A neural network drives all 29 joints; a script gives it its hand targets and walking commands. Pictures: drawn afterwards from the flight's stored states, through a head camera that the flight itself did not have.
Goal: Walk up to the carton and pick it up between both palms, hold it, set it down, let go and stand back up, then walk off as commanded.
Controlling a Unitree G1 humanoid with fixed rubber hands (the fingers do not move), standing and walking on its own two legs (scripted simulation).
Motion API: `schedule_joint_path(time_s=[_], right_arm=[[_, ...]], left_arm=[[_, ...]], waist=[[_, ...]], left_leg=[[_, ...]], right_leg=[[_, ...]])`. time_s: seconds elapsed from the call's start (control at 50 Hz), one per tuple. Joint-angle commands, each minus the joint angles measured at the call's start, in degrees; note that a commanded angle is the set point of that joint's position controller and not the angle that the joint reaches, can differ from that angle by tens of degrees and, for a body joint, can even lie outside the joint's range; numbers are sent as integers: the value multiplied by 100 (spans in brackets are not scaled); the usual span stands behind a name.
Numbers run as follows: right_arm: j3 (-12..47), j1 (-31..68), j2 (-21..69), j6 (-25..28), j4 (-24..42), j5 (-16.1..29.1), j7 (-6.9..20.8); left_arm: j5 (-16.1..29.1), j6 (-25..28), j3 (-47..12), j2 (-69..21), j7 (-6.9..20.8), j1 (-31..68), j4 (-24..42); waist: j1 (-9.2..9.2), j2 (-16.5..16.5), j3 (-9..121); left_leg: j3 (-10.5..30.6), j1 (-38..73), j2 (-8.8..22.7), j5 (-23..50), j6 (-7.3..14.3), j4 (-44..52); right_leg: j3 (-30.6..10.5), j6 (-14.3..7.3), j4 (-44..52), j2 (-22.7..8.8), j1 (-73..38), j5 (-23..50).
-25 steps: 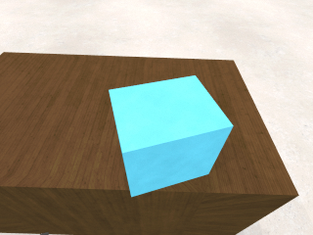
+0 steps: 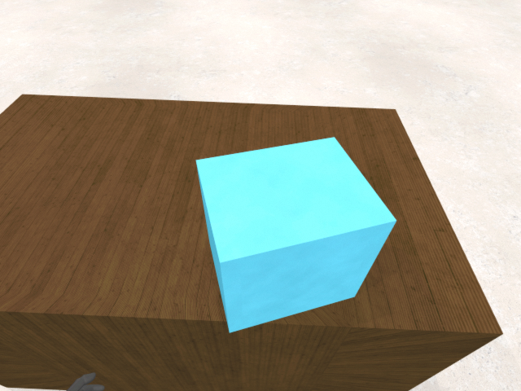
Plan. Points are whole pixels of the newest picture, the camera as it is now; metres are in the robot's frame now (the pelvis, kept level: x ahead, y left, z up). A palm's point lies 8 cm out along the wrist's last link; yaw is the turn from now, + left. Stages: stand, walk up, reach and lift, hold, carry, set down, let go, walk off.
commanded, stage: walk up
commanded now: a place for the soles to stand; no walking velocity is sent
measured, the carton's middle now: (282, 234) +0.39 -0.02 +0.02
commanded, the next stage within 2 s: reach and lift in 0.26 s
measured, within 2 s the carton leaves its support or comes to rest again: neither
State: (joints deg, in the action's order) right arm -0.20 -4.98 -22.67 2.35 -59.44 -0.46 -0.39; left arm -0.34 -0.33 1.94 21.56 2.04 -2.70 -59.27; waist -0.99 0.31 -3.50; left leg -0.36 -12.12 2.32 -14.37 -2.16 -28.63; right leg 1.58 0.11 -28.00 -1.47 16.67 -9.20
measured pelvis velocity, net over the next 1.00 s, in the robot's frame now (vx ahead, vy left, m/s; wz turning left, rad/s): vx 0.03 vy -0.01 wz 0.05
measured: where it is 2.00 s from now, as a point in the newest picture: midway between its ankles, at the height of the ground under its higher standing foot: outside the picture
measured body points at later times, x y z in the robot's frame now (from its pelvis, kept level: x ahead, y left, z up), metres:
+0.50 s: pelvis +0.00 -0.01 -0.02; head +0.04 -0.01 +0.42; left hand +0.20 +0.27 -0.10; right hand +0.18 -0.30 -0.12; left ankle +0.01 +0.15 -0.74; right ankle +0.06 -0.12 -0.74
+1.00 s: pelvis +0.03 -0.01 +0.00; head +0.04 -0.01 +0.45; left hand +0.19 +0.24 -0.05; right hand +0.20 -0.29 -0.07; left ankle +0.01 +0.15 -0.74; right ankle +0.06 -0.12 -0.74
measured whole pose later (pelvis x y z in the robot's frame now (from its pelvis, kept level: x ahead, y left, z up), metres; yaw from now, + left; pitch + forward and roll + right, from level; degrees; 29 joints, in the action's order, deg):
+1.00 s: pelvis +0.03 -0.01 +0.00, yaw +3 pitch -3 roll +0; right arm -6.0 -12.5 -21.0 4.3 -35.5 2.2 10.4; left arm -1.7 -21.0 4.1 10.7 -5.0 -14.0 -13.4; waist 0.0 -0.2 -4.2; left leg -1.2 -6.9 4.9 -14.7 -3.9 -25.1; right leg 1.5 -1.2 -25.9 0.7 10.5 -12.0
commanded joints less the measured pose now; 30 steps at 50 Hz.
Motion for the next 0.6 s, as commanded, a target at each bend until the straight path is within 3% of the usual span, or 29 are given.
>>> schedule_joint_path(time_s=[0.0,0.04,0.06,0.08,0.14,0.22,0.24,0.26,0.28,0.3,0.32,0.34,0.36,0.38,0.4,0.42,0.44,0.48,0.54,0.58], right_arm=[[-262,280,-1195,99,257,-26,-21],[-206,377,-1126,124,209,-32,-26],[-205,217,-1148,108,178,-12,-12],[-235,179,-1148,92,111,-17,-24],[-239,218,-1160,95,101,-9,-30],[-214,207,-1063,74,69,-11,-36],[-248,213,-1166,64,42,-5,-39],[-1068,1702,-288,816,554,-895,108],[-1149,1158,-712,816,519,-837,320],[-1197,1012,-920,759,529,-863,348],[-1206,966,-999,716,569,-784,363],[-1282,877,-974,702,674,-644,414],[-1310,817,-919,664,788,-529,429],[-1275,545,-969,566,1140,-413,476],[-1222,267,-998,502,1368,-305,450],[-1090,17,-898,462,1583,-242,432],[-989,162,-828,378,1860,-230,470],[-816,-25,-1034,287,2171,-120,430],[-704,-154,-1111,159,2161,-12,470],[-729,-230,-1053,173,2250,6,510]], left_arm=[[8,77,216,1110,-18,278,273],[25,114,195,1020,-19,266,220],[19,117,216,1079,-31,260,211],[9,98,204,1095,-31,303,225],[38,96,178,1079,-46,222,140],[24,88,194,1048,-58,210,107],[12,79,193,1062,-50,121,95],[-6,-902,344,928,-377,2132,2106],[-132,-1459,173,630,-496,1752,2543],[-284,-1740,221,474,-571,1598,2606],[-288,-2013,188,377,-516,1406,2829],[-183,-2276,157,387,-421,1139,3113],[-180,-2503,229,526,-336,1075,3372],[-326,-2657,355,642,-316,829,3605],[-521,-2819,399,769,-280,662,3701],[-517,-2894,418,720,-275,482,3842],[-390,-2957,378,577,-296,365,3826],[-605,-2900,814,688,-318,-172,4082],[-689,-2855,940,508,-385,-413,4481],[-649,-2803,880,404,-390,-443,4661]], waist=[[-35,-120,434],[-66,-103,540],[-13,-106,625],[17,158,518],[-24,-97,489],[-15,118,464],[-20,6,407],[226,-213,156],[299,-645,117],[411,-690,-66],[327,-621,84],[389,-216,224],[418,26,459],[399,183,788],[224,613,888],[122,725,909],[44,537,913],[-150,470,1181],[6,72,892],[98,90,627]], left_leg=[[623,-329,570,-292,510,1011],[606,-148,562,-41,490,982],[500,-98,491,-71,442,950],[540,-80,508,-153,477,1011],[578,-33,579,77,438,1080],[534,-139,495,-100,405,1121],[563,-119,530,-182,421,1110],[-514,-1509,-131,-1963,23,82],[-361,-2390,263,-2481,310,307],[-396,-3108,438,-2739,494,460],[-595,-2834,427,-1829,387,311],[-580,-2012,265,-1013,260,-48],[-658,-1188,36,-694,157,-282],[-692,-669,-21,-928,131,-372],[-694,231,-270,-774,119,-856],[-579,530,-307,-467,112,-1048],[-527,-84,-130,-335,136,-602],[-548,-436,-99,494,222,-436],[-490,-409,-175,710,109,-224],[-429,-327,-250,625,72,-112]], right_leg=[[-846,-213,782,-543,-478,-782],[-781,-213,815,-577,-555,-428],[-814,-220,879,-572,-603,-644],[-832,-182,916,-577,-488,-689],[-773,-182,845,-551,-503,-410],[-785,-198,890,-571,-522,-623],[-823,-155,989,-577,-491,-629],[193,-39,-293,182,-792,-1849],[353,-110,-949,433,-1526,-1287],[426,-62,-1271,514,-2280,-927],[431,-113,-1166,441,-2145,-499],[380,-212,-936,364,-1387,-222],[301,-248,-579,219,-810,-434],[249,-257,-459,196,-577,-799],[34,-521,-101,-61,255,-1328],[-58,-576,-4,-128,630,-1330],[135,-341,-253,154,-86,-587],[108,-175,-384,359,-1156,759],[92,-170,-264,412,-1357,1075],[47,-189,-78,402,-1222,909]])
